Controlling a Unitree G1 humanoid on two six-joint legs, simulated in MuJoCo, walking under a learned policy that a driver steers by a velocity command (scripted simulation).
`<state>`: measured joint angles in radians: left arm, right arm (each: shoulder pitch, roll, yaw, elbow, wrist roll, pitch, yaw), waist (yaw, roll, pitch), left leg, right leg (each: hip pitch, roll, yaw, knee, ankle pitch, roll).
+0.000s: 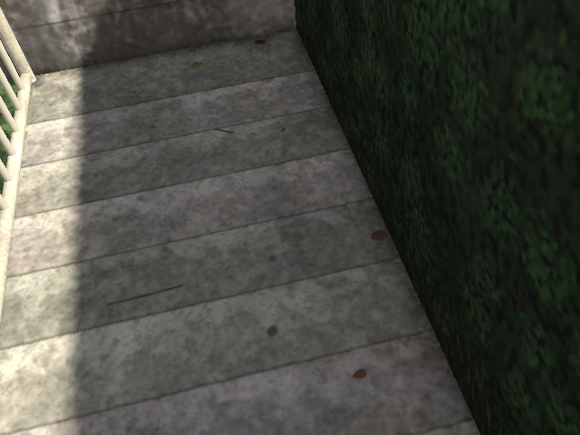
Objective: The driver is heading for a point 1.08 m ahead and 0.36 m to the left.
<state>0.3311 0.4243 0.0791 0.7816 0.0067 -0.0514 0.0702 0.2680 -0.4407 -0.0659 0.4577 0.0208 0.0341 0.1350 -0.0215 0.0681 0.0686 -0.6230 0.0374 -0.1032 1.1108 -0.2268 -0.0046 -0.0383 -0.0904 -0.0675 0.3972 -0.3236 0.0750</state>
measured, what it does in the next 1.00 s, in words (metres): walks ahead, turning left: left foot, then right foot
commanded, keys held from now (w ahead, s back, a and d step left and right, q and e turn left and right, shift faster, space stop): w+q+shift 0.40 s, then w+shift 0.50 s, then w+e+shift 0.10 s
